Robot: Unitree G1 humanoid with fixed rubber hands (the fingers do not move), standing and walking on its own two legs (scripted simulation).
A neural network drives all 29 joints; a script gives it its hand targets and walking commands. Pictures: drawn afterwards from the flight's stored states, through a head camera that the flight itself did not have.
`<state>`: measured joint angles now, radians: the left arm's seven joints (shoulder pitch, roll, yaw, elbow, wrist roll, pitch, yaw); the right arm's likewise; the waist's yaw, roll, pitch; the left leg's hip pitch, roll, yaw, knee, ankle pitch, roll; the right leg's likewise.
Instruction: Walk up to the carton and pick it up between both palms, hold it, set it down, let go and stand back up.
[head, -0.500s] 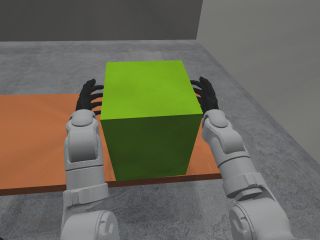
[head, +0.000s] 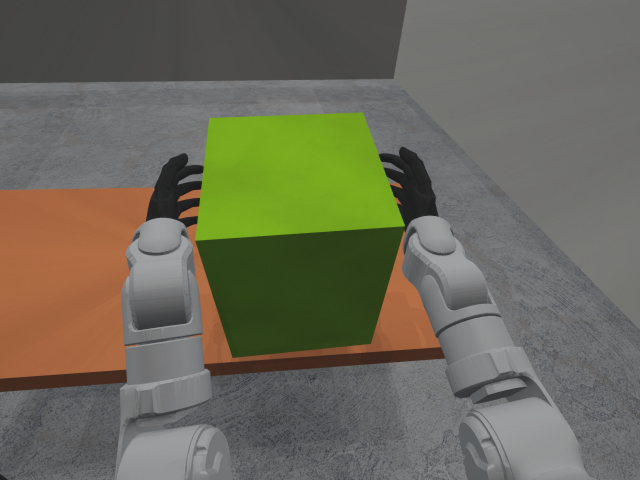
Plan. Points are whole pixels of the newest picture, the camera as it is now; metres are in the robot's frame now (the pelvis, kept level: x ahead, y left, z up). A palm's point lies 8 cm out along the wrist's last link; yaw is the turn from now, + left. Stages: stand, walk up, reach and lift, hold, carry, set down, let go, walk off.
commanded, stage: hold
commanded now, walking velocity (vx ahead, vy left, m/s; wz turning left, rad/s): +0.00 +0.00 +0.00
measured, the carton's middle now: (295, 238) +0.40 +0.01 +0.13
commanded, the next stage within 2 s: none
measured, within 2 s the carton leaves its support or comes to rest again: neither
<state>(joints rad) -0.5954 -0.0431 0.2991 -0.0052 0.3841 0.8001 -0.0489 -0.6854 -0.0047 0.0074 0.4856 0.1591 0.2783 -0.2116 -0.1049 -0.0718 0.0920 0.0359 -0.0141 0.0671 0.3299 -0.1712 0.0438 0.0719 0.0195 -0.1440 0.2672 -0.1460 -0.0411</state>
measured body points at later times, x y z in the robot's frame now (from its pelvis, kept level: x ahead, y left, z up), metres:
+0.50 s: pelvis +0.00 +0.00 +0.00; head -0.05 +0.04 +0.45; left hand +0.37 +0.16 +0.20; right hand +0.37 -0.13 +0.20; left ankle +0.02 +0.09 -0.75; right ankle +0.02 -0.09 -0.75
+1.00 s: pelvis +0.00 +0.01 +0.00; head -0.04 +0.04 +0.45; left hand +0.37 +0.16 +0.19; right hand +0.37 -0.13 +0.19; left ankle +0.02 +0.09 -0.75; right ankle +0.02 -0.09 -0.75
